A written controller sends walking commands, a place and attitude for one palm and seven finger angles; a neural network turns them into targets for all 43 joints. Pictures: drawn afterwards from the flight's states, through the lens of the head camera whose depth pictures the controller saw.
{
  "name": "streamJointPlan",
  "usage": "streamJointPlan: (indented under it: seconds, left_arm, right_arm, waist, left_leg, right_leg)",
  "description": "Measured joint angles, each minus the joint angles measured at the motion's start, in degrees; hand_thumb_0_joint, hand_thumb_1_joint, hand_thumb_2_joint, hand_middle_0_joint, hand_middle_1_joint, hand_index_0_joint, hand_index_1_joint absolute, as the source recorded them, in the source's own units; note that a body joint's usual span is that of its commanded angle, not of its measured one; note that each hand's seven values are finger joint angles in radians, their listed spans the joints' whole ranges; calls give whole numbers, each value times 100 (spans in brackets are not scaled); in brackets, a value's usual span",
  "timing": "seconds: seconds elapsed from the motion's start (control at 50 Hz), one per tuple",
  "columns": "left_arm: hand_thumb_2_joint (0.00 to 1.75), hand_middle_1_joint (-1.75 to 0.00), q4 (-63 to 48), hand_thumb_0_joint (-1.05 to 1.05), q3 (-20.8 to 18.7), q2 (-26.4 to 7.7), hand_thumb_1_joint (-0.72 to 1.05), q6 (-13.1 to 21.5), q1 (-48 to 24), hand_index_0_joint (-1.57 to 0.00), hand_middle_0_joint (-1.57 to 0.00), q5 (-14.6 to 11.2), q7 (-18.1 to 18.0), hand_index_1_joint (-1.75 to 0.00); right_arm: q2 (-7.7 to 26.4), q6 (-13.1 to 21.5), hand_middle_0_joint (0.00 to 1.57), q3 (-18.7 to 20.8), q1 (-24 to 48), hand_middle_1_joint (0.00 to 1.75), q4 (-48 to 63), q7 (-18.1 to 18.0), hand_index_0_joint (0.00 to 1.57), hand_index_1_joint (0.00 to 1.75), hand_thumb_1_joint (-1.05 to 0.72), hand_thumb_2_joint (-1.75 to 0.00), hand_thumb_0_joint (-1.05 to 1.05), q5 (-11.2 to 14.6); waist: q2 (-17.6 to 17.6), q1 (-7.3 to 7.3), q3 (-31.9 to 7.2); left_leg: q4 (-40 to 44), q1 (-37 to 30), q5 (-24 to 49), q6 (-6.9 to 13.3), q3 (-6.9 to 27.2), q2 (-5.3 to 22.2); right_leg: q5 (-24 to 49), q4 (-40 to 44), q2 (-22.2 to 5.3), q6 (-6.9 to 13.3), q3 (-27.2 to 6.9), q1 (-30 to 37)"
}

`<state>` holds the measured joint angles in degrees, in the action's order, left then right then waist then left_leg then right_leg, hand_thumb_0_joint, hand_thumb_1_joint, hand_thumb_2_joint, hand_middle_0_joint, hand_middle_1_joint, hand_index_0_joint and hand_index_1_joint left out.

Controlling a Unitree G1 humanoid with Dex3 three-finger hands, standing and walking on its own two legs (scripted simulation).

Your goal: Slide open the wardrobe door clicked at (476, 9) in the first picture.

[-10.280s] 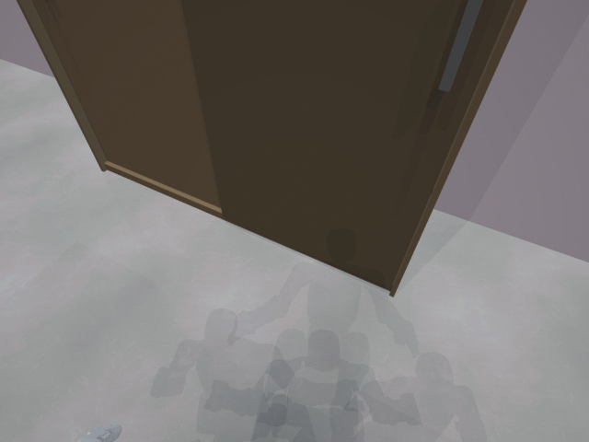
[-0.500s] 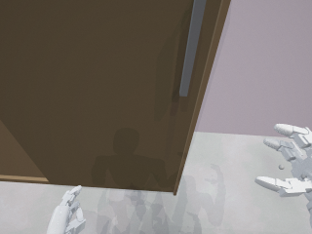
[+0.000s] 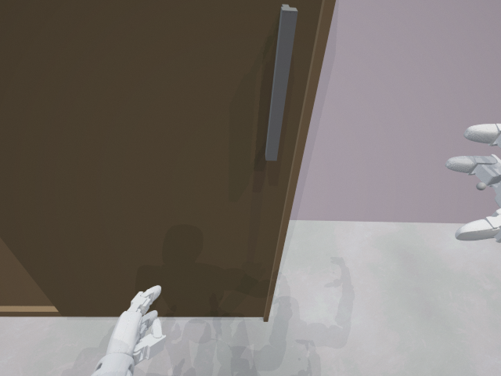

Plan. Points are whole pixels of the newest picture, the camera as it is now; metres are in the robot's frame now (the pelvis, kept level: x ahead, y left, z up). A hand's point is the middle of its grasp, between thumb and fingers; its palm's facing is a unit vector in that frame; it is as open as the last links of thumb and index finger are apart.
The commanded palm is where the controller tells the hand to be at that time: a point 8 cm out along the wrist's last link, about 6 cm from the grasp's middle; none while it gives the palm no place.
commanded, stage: raise the hand with hooked fingers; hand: right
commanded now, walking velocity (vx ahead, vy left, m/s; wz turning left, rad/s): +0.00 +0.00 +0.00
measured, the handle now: (277, 90) +0.53 -0.05 +0.24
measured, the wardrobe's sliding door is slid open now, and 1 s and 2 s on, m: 0.00 0.00 0.00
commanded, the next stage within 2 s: move the hooked fingers beside the handle in 0.54 s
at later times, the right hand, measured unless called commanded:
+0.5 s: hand (467, 172) +0.29 -0.26 +0.26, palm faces +0.11 +0.99 -0.10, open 14.0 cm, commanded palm +0.25 -0.31 +0.26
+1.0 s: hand (426, 157) +0.32 -0.23 +0.25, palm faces +0.05 +1.00 -0.07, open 14.0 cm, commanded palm +0.29 -0.27 +0.25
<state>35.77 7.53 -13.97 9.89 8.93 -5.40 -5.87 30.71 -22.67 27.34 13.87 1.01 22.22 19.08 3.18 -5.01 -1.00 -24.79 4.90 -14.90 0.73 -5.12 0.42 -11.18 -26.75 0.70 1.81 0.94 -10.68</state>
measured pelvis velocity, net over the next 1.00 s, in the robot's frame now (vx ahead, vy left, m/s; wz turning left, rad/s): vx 0.01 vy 0.01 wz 0.01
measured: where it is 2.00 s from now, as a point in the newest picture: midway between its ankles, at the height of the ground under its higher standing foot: outside the picture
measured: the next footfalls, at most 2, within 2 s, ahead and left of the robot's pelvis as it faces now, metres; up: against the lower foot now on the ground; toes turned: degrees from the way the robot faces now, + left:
none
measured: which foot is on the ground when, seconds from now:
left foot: down 0.00-1.00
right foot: down 0.00-1.00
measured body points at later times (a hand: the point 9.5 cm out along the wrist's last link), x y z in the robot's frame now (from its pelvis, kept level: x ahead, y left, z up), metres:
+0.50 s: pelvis +0.00 +0.01 +0.00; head -0.03 +0.03 +0.45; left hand +0.22 +0.23 -0.06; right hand +0.27 -0.32 +0.26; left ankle -0.01 +0.11 -0.74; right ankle +0.04 -0.10 -0.74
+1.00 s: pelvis +0.01 +0.01 +0.00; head -0.02 +0.04 +0.45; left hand +0.23 +0.23 -0.06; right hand +0.32 -0.29 +0.26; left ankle -0.01 +0.11 -0.74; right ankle +0.04 -0.10 -0.74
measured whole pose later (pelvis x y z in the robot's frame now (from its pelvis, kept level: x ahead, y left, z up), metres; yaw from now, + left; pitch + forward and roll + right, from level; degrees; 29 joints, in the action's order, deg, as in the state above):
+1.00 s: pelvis +0.01 +0.01 +0.00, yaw +1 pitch -4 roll +0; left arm 35.6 5.7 -15.1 7.3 8.1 -6.2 -5.1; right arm 27.8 -25.9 23.6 20.9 -2.5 19.7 17.8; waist 3.3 -3.9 -2.1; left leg -25.9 5.9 -16.5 1.6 -4.6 -0.4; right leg -12.5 -27.1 -0.1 0.8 1.2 -11.1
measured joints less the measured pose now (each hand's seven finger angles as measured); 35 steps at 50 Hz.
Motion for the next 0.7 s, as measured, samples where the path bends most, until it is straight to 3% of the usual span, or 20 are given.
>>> streamJointPlan:
  seconds: [0.18, 0.38, 0.7]
  left_arm:
    - [90, -30, 25, 2, -107, -220, 90, -113, 61, -20, -21, -87, 68, -30]
    - [90, -30, -4, 2, -206, -236, 90, -81, 69, -20, -20, -53, 48, -29]
    - [90, -30, -37, 1, -138, -160, 90, -146, -24, -20, -21, -81, 82, -29]
  right_arm:
    - [290, -284, 30, 104, 425, 120, -461, 212, 30, 120, 50, -30, -1, 29]
    - [1, -205, 30, 131, 70, 120, -12, 25, 30, 120, 50, -30, -1, 26]
    - [82, -320, 30, 97, 210, 120, -228, 124, 30, 120, 50, -30, -1, 42]
  waist:
    - [54, 90, -79]
    - [30, 101, -33]
    - [104, 50, -114]
  left_leg:
    - [-50, 102, -2, 26, 17, -20]
    - [-109, 87, -63, 70, 53, -86]
    - [-115, 82, -142, 97, 12, -96]
  right_leg:
    - [27, 8, -24, -27, 13, -66]
    - [-68, -87, -94, -71, 38, -50]
    - [-125, -86, -96, -110, -10, -56]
